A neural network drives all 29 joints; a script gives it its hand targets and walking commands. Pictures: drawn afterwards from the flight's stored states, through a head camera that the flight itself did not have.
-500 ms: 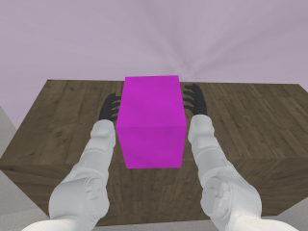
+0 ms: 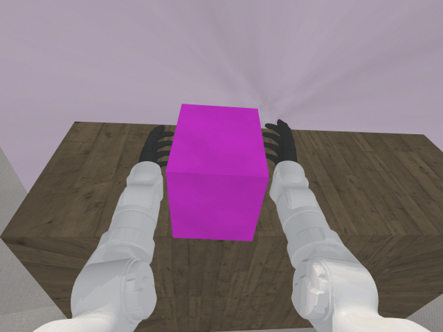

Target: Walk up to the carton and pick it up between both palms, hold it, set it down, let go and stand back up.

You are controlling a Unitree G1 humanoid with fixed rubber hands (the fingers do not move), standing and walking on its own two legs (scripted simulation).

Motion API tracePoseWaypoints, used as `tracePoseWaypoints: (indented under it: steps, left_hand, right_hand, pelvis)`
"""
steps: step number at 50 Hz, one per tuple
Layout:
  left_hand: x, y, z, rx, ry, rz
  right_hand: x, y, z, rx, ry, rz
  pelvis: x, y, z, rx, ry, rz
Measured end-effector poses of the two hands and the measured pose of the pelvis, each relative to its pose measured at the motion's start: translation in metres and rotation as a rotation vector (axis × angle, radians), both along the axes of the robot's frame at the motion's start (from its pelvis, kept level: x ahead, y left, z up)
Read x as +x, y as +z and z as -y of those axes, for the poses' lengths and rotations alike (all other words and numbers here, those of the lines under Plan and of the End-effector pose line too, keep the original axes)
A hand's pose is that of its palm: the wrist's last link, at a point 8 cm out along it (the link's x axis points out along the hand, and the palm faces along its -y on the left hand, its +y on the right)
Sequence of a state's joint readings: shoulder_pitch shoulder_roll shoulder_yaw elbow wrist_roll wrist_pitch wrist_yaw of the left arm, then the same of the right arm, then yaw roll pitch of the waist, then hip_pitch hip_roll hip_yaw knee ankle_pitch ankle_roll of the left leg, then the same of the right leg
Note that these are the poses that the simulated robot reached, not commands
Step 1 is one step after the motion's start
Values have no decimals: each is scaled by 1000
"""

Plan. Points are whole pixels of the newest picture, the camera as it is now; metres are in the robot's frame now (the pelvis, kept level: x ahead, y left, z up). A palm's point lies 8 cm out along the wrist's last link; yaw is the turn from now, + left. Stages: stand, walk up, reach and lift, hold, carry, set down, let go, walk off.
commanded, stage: reach and lift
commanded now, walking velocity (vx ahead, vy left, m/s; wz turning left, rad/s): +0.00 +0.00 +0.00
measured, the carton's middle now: (216, 171) +0.43 +0.00 +0.09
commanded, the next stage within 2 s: hold in 1.62 s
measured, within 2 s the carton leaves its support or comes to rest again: neither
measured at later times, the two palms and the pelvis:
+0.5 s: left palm (148, 150) +0.39 +0.13 +0.17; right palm (293, 154) +0.38 -0.13 +0.18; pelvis +0.00 +0.01 +0.00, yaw +0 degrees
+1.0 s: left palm (145, 143) +0.38 +0.13 +0.20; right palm (298, 146) +0.37 -0.13 +0.21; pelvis -0.01 +0.01 +0.00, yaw +0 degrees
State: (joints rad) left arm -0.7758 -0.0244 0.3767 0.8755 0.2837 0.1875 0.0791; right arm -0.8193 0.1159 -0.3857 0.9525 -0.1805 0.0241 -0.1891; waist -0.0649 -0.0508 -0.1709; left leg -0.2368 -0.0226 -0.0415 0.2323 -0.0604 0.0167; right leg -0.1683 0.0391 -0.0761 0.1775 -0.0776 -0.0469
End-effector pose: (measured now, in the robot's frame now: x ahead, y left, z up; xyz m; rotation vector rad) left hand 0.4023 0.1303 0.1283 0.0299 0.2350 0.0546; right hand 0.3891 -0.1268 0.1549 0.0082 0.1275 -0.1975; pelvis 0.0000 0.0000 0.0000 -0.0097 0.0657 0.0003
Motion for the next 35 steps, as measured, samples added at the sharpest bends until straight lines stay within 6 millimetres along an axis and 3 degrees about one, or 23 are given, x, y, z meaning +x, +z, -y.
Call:
tracePoseWaypoints:
  steps: [17,35]
  left_hand:
    - [-5,32,2,6,4,42]
    - [-22,50,4,15,4,40]
  right_hand:
    - [-6,25,3,28,3,42]
    - [-24,32,6,46,-7,46]
  pelvis:
    - [4,0,-4,-4,6,74]
    - [0,0,-8,-5,-2,137]
